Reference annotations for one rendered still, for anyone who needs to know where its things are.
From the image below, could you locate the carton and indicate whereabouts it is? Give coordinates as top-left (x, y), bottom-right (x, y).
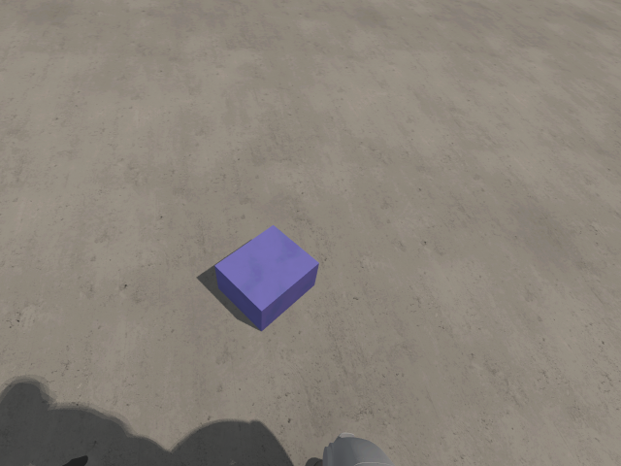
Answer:
top-left (214, 225), bottom-right (319, 332)

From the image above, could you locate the robot right thigh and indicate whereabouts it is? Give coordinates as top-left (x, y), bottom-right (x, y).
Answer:
top-left (322, 437), bottom-right (395, 466)

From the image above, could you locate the robot right shin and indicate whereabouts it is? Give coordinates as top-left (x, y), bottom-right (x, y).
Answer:
top-left (335, 433), bottom-right (355, 441)

